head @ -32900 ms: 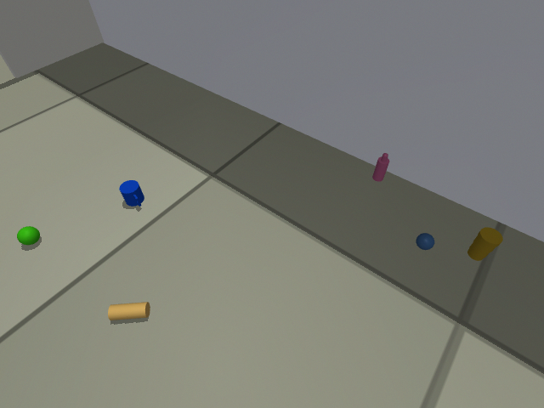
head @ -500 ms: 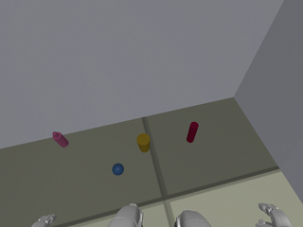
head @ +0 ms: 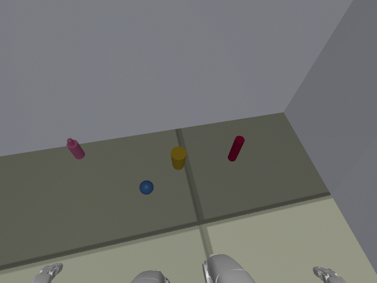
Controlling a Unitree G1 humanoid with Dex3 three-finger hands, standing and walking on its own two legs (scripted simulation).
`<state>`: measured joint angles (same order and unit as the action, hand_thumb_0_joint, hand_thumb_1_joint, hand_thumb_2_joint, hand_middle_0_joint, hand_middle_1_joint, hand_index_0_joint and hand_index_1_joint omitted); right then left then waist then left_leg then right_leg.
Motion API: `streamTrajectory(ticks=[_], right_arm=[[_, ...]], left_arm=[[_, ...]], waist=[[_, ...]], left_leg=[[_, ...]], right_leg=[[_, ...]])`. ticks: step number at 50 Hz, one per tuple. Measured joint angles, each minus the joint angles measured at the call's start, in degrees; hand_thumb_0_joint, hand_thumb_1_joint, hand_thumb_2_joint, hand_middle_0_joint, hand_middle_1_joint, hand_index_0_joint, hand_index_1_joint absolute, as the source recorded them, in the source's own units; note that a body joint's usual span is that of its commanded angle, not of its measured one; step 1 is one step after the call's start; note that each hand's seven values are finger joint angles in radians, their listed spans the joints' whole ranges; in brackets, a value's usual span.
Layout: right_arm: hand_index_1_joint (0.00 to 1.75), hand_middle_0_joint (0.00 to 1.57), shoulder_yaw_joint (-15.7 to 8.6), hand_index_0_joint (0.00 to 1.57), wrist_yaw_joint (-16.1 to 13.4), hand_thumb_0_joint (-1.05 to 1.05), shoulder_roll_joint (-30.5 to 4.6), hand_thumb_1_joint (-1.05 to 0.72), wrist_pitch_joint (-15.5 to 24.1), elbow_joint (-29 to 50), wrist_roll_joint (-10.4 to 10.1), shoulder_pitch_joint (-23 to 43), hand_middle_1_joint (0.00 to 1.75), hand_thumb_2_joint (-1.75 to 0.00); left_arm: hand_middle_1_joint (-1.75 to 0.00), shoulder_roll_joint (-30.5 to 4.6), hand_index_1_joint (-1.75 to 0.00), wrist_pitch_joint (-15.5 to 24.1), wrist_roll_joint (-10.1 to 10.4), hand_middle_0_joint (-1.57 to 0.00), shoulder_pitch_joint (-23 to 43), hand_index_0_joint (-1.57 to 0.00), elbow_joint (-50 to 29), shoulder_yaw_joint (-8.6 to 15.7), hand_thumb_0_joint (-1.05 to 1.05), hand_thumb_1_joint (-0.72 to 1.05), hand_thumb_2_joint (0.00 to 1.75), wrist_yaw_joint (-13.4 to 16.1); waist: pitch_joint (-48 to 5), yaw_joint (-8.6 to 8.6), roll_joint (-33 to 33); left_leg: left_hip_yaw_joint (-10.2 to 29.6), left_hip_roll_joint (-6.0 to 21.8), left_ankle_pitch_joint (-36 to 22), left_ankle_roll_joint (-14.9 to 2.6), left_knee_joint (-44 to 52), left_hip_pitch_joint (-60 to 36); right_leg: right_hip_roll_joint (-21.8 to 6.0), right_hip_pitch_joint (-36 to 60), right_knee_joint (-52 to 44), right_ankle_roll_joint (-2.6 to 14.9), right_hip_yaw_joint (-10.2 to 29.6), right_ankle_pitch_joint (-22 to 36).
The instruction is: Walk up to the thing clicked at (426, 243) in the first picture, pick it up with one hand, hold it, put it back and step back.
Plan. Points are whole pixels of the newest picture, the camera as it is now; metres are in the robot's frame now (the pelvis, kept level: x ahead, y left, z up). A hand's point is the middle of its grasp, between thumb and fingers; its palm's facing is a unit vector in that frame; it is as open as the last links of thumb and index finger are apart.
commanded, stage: step back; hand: left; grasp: from above
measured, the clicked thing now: (146, 187) +0.58 +0.20 -0.73
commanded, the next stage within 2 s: none
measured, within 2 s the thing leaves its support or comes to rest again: neither
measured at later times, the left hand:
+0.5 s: hand out of the picture +0.01 +0.27 -0.14, palm faces -0.01 -0.91 -0.40, open 7.4 cm
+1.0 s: hand out of the picture -0.22 +0.25 -0.14, palm faces -0.08 -0.91 -0.41, open 7.4 cm
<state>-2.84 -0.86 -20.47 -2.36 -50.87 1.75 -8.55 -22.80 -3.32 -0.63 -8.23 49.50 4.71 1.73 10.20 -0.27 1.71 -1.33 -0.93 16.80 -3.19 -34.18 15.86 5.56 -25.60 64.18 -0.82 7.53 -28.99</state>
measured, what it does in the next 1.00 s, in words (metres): walks backwards: right foot, then left foot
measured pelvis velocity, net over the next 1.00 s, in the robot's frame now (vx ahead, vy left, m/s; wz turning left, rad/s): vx -0.30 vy -0.02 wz -0.09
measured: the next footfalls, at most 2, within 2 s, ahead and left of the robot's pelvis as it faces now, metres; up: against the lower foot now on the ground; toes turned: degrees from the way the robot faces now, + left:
right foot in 0.16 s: -0.02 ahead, -0.13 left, +0.00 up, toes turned -1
left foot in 0.50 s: -0.10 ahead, +0.12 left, +0.00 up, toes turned -3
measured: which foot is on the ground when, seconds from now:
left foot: down 0.00-0.20, up 0.22-0.48, down 0.50-0.92, up 0.94-1.00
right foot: up 0.00-0.14, down 0.16-0.52, up 0.54-0.86, down 0.88-1.00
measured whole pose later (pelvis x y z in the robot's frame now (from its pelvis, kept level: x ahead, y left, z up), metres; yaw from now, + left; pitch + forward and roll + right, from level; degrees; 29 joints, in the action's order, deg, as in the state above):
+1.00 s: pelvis -0.30 -0.02 -0.01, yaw -5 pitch -2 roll +1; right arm -3.6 -1.4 -24.0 -3.7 -48.6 0.6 -7.8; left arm -20.7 -3.4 -2.3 -13.3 49.5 4.1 -0.6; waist 7.6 1.8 -1.2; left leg 6.7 -4.2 26.2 0.7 -56.9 31.2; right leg -0.9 -15.0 38.6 0.0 3.0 -21.5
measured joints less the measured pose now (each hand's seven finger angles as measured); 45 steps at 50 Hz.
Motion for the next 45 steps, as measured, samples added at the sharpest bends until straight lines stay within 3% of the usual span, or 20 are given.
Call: streamTrajectory(ticks=[5,8,10,13,15,17,19,22,24,26,27,29,32,35,40,44,45], right_arm=[[0.3,0.21,0.1,0.21,0.0,0.01,-0.4,-0.9,0.4,2.6,-0.3,2.3,0.3,-0.9],[0.3,0.21,0.3,0.21,0.3,0.01,-1.0,-0.9,0.0,3.1,-0.7,3.2,0.3,-0.9],[0.3,0.21,0.1,0.21,0.5,0.01,-1.8,-0.9,-0.6,2.5,-1.3,3.9,0.3,-0.9],[0.3,0.21,-0.1,0.21,0.3,0.01,-1.4,-0.9,-1.4,1.4,-1.8,3.1,0.3,-0.9],[0.3,0.21,-0.1,0.21,0.3,0.01,-1.8,-0.9,-1.3,1.1,-2.2,2.1,0.3,-0.9],[0.3,0.21,0.0,0.2,0.1,0.01,-2.3,-0.9,-0.9,1.1,-2.2,0.8,0.3,-0.9],[0.3,0.21,0.1,0.2,-0.2,0.01,-2.7,-0.9,-0.6,1.0,-2.1,-0.3,0.3,-0.9],[0.3,0.21,0.0,0.2,-0.3,0.01,-2.9,-0.9,-0.5,0.8,-1.6,-1.5,0.3,-0.9],[0.3,0.21,-0.2,0.2,-0.2,0.01,-2.9,-0.9,-0.1,0.6,-1.2,-2.1,0.3,-0.9],[0.3,0.21,-0.5,0.2,-0.1,0.01,-1.8,-0.9,0.3,0.0,-0.4,-1.7,0.3,-0.9],[0.3,0.21,-0.4,0.2,0.3,0.01,-1.4,-0.91,0.3,0.0,-0.2,-1.6,0.3,-0.9],[0.3,0.21,-0.1,0.2,0.9,0.01,-1.1,-0.9,0.5,0.2,0.2,-1.7,0.3,-0.9],[0.3,0.21,0.5,0.21,0.6,0.01,-0.3,-0.9,0.8,0.5,0.4,-1.8,0.3,-0.9],[0.3,0.21,0.4,0.21,0.3,0.01,-0.1,-0.9,0.9,1.3,0.4,-1.2,0.3,-0.9],[0.3,0.21,0.2,0.21,0.0,0.01,-0.7,-0.9,1.3,3.8,0.4,1.0,0.3,-0.9],[0.3,0.21,0.2,0.21,0.2,0.01,-2.3,-0.9,0.5,5.0,0.2,2.5,0.3,-0.9],[0.3,0.21,0.0,0.21,0.3,0.01,-3.1,-0.9,0.1,4.7,-0.1,3.0,0.3,-0.9]], left_arm=[[-0.3,0.4,-0.3,0.2,-0.2,-0.2,-1.1,-0.2,0.1,0.0,0.01,0.9,0.9,-0.6],[-0.3,0.8,-0.3,1.1,-0.5,-0.2,-1.7,-0.2,0.2,-0.1,0.01,0.9,0.9,-1.0],[-0.3,2.1,-0.3,1.5,-1.0,-0.2,-1.5,-0.2,0.7,-0.2,0.01,0.9,0.9,-1.2],[-0.3,2.4,-0.3,1.7,-1.3,-0.21,-2.5,-0.2,-0.5,-0.7,0.01,0.9,0.9,-1.8],[-0.3,2.7,-0.3,1.6,-1.2,-0.21,-2.5,-0.21,-1.2,-0.9,0.01,0.9,0.9,-1.5],[-0.3,3.0,-0.3,1.4,-1.3,-0.21,-2.0,-0.21,-2.0,-0.9,0.01,0.9,0.9,-1.2],[-0.3,3.0,-0.3,1.3,-1.6,-0.21,-1.2,-0.21,-3.2,-0.9,0.01,0.9,0.9,-0.9],[-0.3,2.5,-0.3,1.3,-1.6,-0.21,0.3,-0.21,-5.2,-0.9,0.01,0.9,0.9,-0.6],[-0.3,1.9,-0.3,1.0,-1.3,-0.21,1.2,-0.21,-6.3,-0.9,0.01,0.9,0.9,-0.7],[-0.3,0.8,-0.3,0.5,-0.9,-0.21,2.2,-0.21,-6.5,-0.8,0.01,0.9,0.9,-0.9],[-0.3,0.6,-0.3,0.1,-0.7,-0.21,2.3,-0.21,-6.1,-0.6,0.01,0.9,0.9,-0.8],[-0.3,0.7,-0.3,-0.9,-0.7,-0.21,2.1,-0.2,-4.5,-0.4,0.01,0.9,0.9,-0.7],[-0.3,0.1,-0.3,-1.1,-0.1,-0.21,1.2,-0.2,-3.5,0.1,0.01,0.9,0.9,-0.7],[-0.3,-0.4,-0.3,-0.7,-0.3,-0.2,-0.3,-0.2,-3.1,0.7,0.01,0.9,0.9,-1.0],[-0.3,-0.9,-0.3,-0.8,-0.6,-0.2,-2.4,-0.2,-2.2,0.9,0.01,0.9,0.9,-1.4],[-0.3,-0.7,-0.3,-0.1,-0.6,-0.2,-3.2,-0.2,-0.8,0.5,0.01,0.9,0.9,-2.0],[-0.3,0.1,-0.3,0.2,-0.8,-0.2,-3.0,-0.2,-0.1,0.5,0.01,0.9,0.9,-2.0]], waist=[[0.6,0.35,-1.0],[0.2,0.79,-2.0],[0.6,0.17,-5.2],[-0.6,1.07,-3.9],[-1.1,1.44,-3.4],[-1.5,1.43,-3.3],[-1.6,1.32,-3.2],[-1.0,0.86,-2.7],[-0.5,0.34,-2.1],[0.8,0.67,0.6],[0.9,0.94,1.3],[0.4,-0.08,0.3],[-0.7,-0.18,0.3],[-1.1,0.38,0.4],[-0.6,1.02,-0.1],[-0.8,1.4,-1.3],[-0.4,1.11,-3.3]], left_leg=[[-2.3,1.0,-0.4,0.09,-2.6,2.6],[-3.5,1.9,0.0,0.72,-5.8,5.1],[-1.5,3.4,0.1,1.34,-7.4,6.2],[3.7,-1.8,10.9,2.58,-19.2,9.4],[6.7,-4.8,12.2,3.08,-27.0,10.4],[8.0,-6.0,12.4,3.66,-30.3,10.0],[8.1,-5.5,13.0,4.1,-28.3,8.1],[6.4,-3.3,13.2,4.27,-17.9,3.6],[4.5,-1.7,8.7,3.91,-7.6,0.0],[2.6,-2.9,3.2,2.44,-3.2,-1.6],[1.9,-2.9,3.1,1.93,-3.6,-1.2],[2.6,-1.5,2.5,1.38,-4.0,-0.2],[2.7,0.1,-0.4,1.51,-1.3,0.6],[2.1,1.2,-2.8,1.63,0.3,1.9],[0.7,3.1,-5.5,2.18,-0.1,5.3],[0.1,4.6,-6.7,3.72,-3.1,9.6],[1.3,5.7,-6.9,4.06,-4.4,10.7]], right_leg=[[-2.6,6.2,-12.0,-0.12,-2.6,0.6],[-4.0,11.3,-24.9,0.86,-4.5,6.5],[-2.2,11.9,-26.6,1.47,-6.0,8.1],[-3.5,10.0,-25.9,2.25,-5.1,9.1],[-4.5,9.4,-27.2,2.16,-4.6,10.7],[-5.2,8.5,-28.3,1.94,-4.7,12.2],[-5.7,7.4,-28.8,1.65,-5.2,13.4],[-6.5,5.5,-28.1,1.07,-6.3,14.6],[-7.2,3.7,-26.1,0.47,-7.1,14.6],[-8.7,2.1,-23.4,0.21,-5.8,14.4],[-7.9,1.2,-21.5,0.63,-4.3,10.5],[-3.4,-0.9,-12.1,1.18,-1.3,1.7],[0.7,-2.8,1.4,1.6,1.3,-0.2],[1.1,-1.4,5.9,0.37,1.6,0.3],[-2.3,5.6,-5.3,-1.13,-0.1,-0.5],[-5.2,13.1,-24.9,0.2,-3.6,4.2],[-4.2,13.7,-26.7,0.12,-4.7,4.8]])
